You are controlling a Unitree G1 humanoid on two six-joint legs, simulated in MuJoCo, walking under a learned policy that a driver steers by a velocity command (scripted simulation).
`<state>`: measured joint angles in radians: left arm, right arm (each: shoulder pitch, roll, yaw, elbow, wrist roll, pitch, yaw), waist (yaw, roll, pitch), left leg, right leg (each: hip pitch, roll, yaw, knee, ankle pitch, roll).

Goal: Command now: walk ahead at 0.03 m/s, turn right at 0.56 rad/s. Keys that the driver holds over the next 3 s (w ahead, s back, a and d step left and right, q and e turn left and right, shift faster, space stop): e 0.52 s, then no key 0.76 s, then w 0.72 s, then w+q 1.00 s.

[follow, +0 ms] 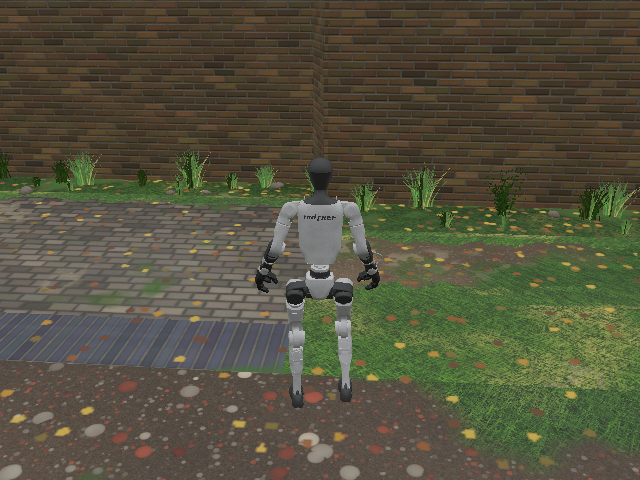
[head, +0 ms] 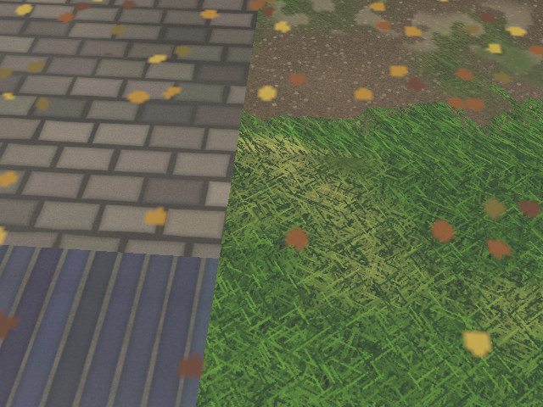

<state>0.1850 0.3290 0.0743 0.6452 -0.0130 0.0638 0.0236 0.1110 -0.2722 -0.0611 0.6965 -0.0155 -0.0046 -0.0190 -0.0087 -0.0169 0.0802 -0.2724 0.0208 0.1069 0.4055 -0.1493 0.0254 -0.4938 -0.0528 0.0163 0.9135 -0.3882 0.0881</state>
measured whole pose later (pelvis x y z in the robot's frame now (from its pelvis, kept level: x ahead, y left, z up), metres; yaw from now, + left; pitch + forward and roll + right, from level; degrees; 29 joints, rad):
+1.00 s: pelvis +0.02 -0.02 +0.00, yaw -24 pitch -1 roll +0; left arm 0.21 0.27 0.04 0.68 0.01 0.05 0.03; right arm 0.15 -0.25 -0.02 0.80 -0.01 -0.01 0.01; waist -0.02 0.00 0.06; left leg -0.22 0.01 -0.04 0.49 -0.26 -0.03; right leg -0.18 0.00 0.08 0.47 -0.28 0.02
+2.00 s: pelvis +0.25 -0.13 -0.02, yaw -23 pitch +2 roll +0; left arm -0.03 0.24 0.02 0.64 -0.02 -0.09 -0.04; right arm 0.49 -0.27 -0.03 1.00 0.00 -0.04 -0.01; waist -0.09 0.00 0.05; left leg 0.16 0.01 0.00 0.35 -0.49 0.02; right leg -0.51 0.02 -0.05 0.51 -0.04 -0.08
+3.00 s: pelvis +0.82 -0.26 -0.01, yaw +7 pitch +2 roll +0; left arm 0.02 0.28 0.04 0.71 0.00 -0.12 -0.03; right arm 0.39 -0.30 -0.08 0.73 0.02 -0.03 -0.02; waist -0.08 -0.04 0.02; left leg -0.06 -0.10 -0.21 0.43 -0.39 0.06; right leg -0.51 0.00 0.08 0.47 0.00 0.02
